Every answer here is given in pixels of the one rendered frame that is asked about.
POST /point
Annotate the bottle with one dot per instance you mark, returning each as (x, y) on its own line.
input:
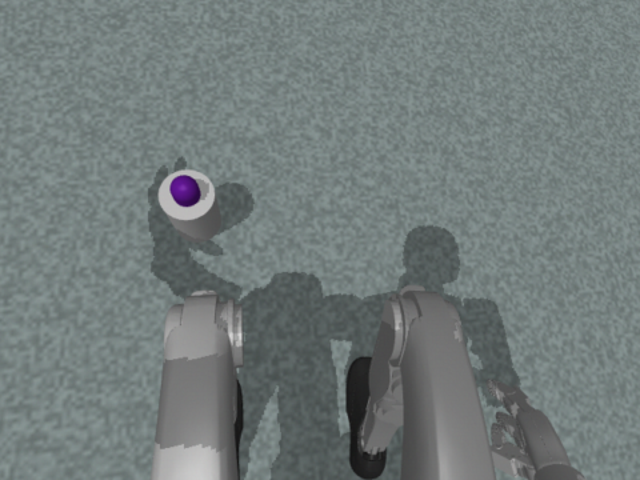
(188, 198)

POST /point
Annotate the right robot hand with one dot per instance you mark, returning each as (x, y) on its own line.
(538, 444)

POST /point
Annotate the right robot arm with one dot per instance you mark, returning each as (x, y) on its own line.
(558, 472)

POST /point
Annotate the right robot foot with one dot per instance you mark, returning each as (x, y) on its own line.
(364, 465)

